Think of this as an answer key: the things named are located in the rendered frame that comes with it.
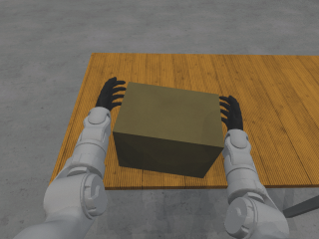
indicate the robot left forearm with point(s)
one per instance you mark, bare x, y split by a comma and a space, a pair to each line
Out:
91, 148

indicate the left robot upper arm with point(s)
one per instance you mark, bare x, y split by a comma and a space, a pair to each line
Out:
71, 206

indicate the robot left hand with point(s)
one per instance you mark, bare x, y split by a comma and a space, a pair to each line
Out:
106, 96

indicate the robot right forearm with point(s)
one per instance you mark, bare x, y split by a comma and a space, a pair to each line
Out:
240, 171

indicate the carton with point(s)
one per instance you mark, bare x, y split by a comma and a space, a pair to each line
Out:
168, 130

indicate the table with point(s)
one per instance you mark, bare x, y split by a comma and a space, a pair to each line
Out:
278, 96

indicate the right robot upper arm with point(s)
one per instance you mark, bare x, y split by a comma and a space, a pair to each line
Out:
247, 218

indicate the robot right hand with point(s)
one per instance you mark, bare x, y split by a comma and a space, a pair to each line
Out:
234, 117

